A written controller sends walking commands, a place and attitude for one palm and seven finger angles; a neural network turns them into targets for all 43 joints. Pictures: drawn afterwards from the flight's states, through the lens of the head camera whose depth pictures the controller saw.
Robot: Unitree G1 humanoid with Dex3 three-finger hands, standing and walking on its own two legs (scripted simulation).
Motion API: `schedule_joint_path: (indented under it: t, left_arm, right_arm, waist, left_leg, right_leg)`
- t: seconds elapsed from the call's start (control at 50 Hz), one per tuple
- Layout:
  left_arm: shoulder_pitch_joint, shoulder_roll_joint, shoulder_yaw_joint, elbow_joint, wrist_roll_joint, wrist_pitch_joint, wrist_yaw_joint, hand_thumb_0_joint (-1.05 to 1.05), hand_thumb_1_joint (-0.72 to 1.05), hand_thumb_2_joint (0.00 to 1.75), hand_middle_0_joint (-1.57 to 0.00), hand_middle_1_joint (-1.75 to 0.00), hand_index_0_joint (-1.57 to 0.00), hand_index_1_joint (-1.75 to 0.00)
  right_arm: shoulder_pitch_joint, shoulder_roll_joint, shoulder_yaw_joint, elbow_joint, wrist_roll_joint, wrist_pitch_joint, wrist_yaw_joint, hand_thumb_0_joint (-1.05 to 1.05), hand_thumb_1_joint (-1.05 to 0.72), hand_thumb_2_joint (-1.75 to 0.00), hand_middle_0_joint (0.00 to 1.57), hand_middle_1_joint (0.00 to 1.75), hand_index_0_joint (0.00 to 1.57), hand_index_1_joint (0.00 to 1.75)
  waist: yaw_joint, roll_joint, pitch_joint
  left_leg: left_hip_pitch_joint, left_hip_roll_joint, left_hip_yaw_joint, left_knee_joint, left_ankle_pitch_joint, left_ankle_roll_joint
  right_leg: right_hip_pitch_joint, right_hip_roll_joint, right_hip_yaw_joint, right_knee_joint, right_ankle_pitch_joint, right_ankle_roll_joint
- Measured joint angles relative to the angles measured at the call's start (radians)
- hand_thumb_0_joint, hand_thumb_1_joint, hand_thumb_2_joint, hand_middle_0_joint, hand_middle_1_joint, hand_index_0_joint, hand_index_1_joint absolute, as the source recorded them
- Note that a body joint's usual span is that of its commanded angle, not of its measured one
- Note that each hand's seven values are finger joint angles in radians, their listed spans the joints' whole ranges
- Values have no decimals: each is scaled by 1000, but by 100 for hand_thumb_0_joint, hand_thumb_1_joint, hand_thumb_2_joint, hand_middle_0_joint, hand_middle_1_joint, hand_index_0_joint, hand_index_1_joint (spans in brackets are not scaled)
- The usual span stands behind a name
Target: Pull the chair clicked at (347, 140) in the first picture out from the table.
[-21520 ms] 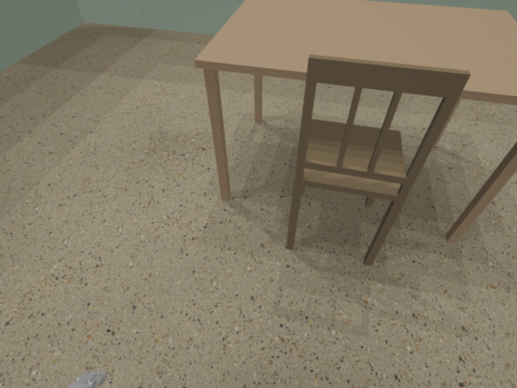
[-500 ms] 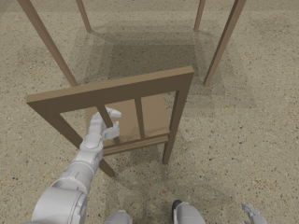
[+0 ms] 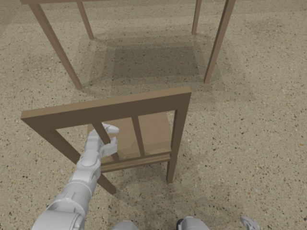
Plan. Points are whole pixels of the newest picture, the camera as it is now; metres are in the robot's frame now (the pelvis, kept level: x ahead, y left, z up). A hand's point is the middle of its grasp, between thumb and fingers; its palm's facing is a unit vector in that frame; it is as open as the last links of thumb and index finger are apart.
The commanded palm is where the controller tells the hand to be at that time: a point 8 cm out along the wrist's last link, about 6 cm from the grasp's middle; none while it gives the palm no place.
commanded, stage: stop walking, hand still on the chair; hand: left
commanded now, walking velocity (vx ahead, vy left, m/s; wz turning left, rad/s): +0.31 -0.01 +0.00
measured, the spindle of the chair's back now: (108, 143) +0.37 +0.15 -0.08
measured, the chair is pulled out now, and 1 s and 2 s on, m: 0.63 0.73 0.73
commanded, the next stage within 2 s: open the thumb and straighten the fingers in 0.74 s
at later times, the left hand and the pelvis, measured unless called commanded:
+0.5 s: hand (105, 177) +0.26 +0.14 -0.06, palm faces +0.02 -0.99 -0.17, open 5.1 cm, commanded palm +0.24 +0.19 -0.04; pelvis +0.00 +0.01 +0.01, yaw -2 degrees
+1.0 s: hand (103, 176) +0.26 +0.14 -0.05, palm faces +0.02 -0.99 -0.12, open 5.7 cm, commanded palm +0.24 +0.20 -0.04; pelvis +0.00 +0.00 +0.01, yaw -1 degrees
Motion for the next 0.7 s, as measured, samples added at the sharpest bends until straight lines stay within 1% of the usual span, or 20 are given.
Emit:
schedule_joint_path:
  t: [0.02, 0.04, 0.06, 0.08, 0.12, 0.16, 0.2, 0.24, 0.26, 0.3, 0.36, 0.42, 0.56, 0.7]
  left_arm:
    - [18, -8, -9, -20, 4, 8, 0, 2, 73, 83, -32, -122, -49, -144]
    - [31, -9, -22, -38, 8, 14, -1, 2, 73, 83, -32, -123, -49, -144]
    - [46, -8, -32, -52, 11, 20, -1, 2, 73, 83, -32, -124, -49, -144]
    - [65, -10, -41, -60, 10, 21, -1, 2, 73, 83, -31, -124, -50, -144]
    - [110, -16, -66, -77, 6, 28, -4, 2, 74, 83, -29, -125, -50, -144]
    - [155, -27, -79, -93, 3, 30, -10, 2, 74, 82, -29, -124, -50, -144]
    - [196, -27, -97, -116, 6, 26, -20, 3, 74, 82, -29, -124, -50, -144]
    - [227, -23, -109, -141, 10, 16, -22, 3, 73, 83, -31, -126, -50, -144]
    - [241, -25, -111, -149, 10, 13, -20, 3, 73, 83, -31, -126, -50, -144]
    - [276, -29, -112, -162, 8, 8, -18, 3, 73, 84, -32, -126, -50, -144]
    - [325, -30, -115, -190, 10, 9, -12, 4, 73, 85, -33, -126, -50, -144]
    - [364, -33, -108, -220, 7, 11, -7, 4, 73, 85, -34, -125, -50, -144]
    - [412, -26, -101, -282, 7, 23, -2, 4, 73, 85, -34, -124, -50, -144]
    - [434, -14, -101, -323, 6, 36, 0, 4, 73, 85, -34, -125, -50, -144]
  right_arm:
    - [6, -11, -4, -2, -4, -2, -4, 1, -90, -90, 20, 30, 21, 30]
    - [4, -13, -10, 3, -8, -3, -9, 1, -90, -90, 20, 30, 21, 30]
    - [2, -11, -14, 5, -13, -3, -13, 1, -90, -90, 20, 30, 21, 30]
    - [6, -10, -17, 1, -17, -2, -14, 1, -90, -90, 20, 30, 21, 30]
    - [22, -9, -19, -11, -18, 1, -13, 1, -90, -90, 20, 30, 20, 30]
    - [40, 2, -18, -22, -16, 4, -7, 1, -90, -90, 20, 30, 20, 30]
    - [57, 20, -10, -26, -14, 4, 2, 1, -90, -90, 20, 30, 20, 30]
    - [54, 37, 4, -19, -15, 3, 11, 1, -90, -90, 20, 30, 20, 30]
    - [47, 42, 10, -14, -17, 2, 14, 1, -90, -90, 20, 30, 20, 30]
    - [40, 54, 17, -8, -16, 0, 17, 1, -90, -90, 20, 30, 20, 30]
    - [34, 67, 24, -10, -16, -4, 14, 1, -90, -90, 20, 30, 21, 30]
    - [23, 70, 28, -16, -20, -11, 10, 1, -90, -90, 20, 30, 21, 30]
    - [-12, 52, 21, -31, -26, -18, 7, 1, -90, -90, 20, 30, 21, 30]
    - [-35, 25, 7, -49, -23, -9, -1, 1, -90, -90, 20, 30, 21, 30]
  waist:
    - [-5, 0, -12]
    - [-4, -18, -11]
    - [6, -40, -8]
    - [17, -50, -11]
    - [26, -45, -34]
    - [31, -28, -53]
    - [41, -24, -71]
    - [56, -23, -72]
    - [56, -14, -68]
    - [57, -5, -82]
    - [63, -4, -106]
    - [63, -3, -117]
    - [62, -11, -115]
    - [61, -22, -111]
  left_leg:
    - [39, 1, 4, -64, 37, 6]
    - [57, -12, 12, -98, 95, 10]
    - [74, -25, 28, -113, 116, 14]
    - [87, -28, 41, -123, 121, 18]
    - [99, -22, 50, -140, 119, 26]
    - [108, -12, 43, -154, 122, 31]
    - [109, -9, 35, -155, 124, 28]
    - [110, -3, 34, -142, 119, 20]
    - [114, 4, 29, -140, 117, 16]
    - [121, 9, 28, -153, 121, 13]
    - [129, 7, 40, -182, 131, 12]
    - [137, 4, 47, -202, 137, 12]
    - [152, 6, 50, -229, 144, 5]
    - [159, 10, 49, -245, 150, -1]
  right_leg:
    - [-6, -5, -4, 10, -2, 7]
    - [-5, -19, 2, 21, -4, 13]
    - [0, -30, 18, 26, -5, 15]
    - [3, -31, 32, 29, -26, 15]
    - [4, -20, 36, 64, -131, 7]
    - [26, -1, 18, 94, -169, 0]
    - [90, 14, 2, 15, -144, -5]
    - [129, 25, 3, -69, -13, -11]
    - [140, 32, -1, -81, 10, -12]
    - [146, 37, -2, -93, 6, -13]
    - [139, 35, 8, -97, -7, -14]
    - [137, 33, 16, -98, -9, -13]
    - [142, 35, 18, -107, -10, -17]
    - [148, 39, 16, -121, -6, -21]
